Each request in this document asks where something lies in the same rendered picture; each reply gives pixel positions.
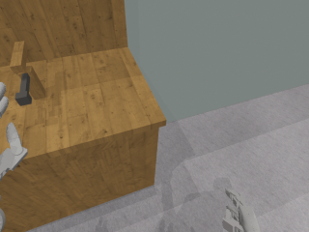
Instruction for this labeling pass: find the tap lever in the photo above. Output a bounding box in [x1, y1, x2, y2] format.
[14, 73, 32, 106]

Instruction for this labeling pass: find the left robot hand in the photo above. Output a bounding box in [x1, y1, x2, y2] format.
[0, 82, 28, 181]

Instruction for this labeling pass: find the right robot hand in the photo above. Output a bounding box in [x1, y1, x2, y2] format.
[222, 188, 262, 232]

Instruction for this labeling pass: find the counter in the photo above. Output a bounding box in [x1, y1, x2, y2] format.
[0, 0, 167, 232]

